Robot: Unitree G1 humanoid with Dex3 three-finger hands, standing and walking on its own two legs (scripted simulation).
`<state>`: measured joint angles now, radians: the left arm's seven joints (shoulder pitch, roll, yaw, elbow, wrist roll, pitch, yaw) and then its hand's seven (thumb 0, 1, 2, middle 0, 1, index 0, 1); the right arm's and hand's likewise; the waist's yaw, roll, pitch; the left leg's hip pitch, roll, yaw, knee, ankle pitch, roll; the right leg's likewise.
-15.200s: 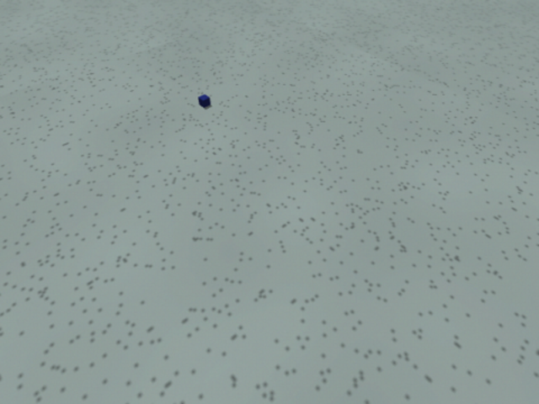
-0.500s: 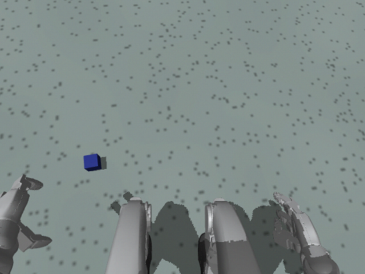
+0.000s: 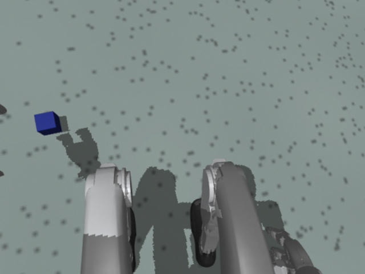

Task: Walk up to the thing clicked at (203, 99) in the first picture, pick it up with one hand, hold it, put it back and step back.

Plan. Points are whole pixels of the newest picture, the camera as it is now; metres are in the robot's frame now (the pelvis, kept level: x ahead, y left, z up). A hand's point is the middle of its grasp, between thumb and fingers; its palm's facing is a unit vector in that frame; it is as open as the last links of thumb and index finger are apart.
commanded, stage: rise first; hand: left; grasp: from above
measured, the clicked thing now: (48, 123) +0.48 +0.38 -0.36
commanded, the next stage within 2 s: none
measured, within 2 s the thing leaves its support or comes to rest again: neither
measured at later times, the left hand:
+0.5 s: hand (4, 136) +0.40 +0.41 -0.20, palm faces -0.39 -0.14 -0.91, open 14.1 cm
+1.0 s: hand (13, 130) +0.42 +0.40 -0.23, palm faces -0.42 -0.17 -0.89, open 14.3 cm
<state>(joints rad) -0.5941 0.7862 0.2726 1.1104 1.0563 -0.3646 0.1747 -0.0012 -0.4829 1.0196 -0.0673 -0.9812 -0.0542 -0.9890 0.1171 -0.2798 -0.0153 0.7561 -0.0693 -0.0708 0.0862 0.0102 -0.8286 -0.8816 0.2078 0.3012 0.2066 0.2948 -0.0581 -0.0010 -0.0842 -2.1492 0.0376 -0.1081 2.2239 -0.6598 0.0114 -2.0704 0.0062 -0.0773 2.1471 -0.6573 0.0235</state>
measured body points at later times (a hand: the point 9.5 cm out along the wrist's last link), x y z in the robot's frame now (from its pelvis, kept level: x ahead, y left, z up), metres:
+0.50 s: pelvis +0.01 +0.00 -0.05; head +0.24 +0.08 +0.32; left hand +0.41 +0.41 -0.15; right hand +0.12 -0.27 -0.17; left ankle +0.09 +0.12 -0.35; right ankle +0.11 -0.13 -0.35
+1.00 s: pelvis +0.01 +0.00 -0.07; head +0.26 +0.09 +0.30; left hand +0.43 +0.41 -0.18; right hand +0.09 -0.28 -0.17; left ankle +0.09 +0.12 -0.35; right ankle +0.11 -0.13 -0.35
